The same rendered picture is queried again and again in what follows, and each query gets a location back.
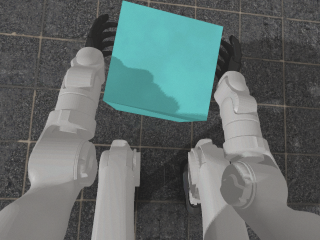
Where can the robot right hand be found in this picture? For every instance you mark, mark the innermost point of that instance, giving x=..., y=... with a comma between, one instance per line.
x=232, y=60

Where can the left robot forearm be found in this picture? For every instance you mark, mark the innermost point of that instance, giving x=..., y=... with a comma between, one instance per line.
x=78, y=99

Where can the right robot forearm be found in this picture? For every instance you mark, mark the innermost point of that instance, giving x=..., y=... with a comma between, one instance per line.
x=240, y=122

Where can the robot right thigh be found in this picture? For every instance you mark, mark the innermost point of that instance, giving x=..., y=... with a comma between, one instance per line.
x=219, y=220

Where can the right robot foot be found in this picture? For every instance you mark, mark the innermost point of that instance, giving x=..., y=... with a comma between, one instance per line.
x=193, y=209

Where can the robot left hand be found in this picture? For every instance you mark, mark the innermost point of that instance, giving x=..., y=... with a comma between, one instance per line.
x=96, y=34

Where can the left robot upper arm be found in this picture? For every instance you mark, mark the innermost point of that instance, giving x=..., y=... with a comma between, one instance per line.
x=59, y=168

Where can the right robot upper arm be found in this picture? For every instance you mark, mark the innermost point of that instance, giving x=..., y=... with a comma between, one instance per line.
x=259, y=193

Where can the carton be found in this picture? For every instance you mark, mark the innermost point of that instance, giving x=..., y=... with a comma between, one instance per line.
x=162, y=64

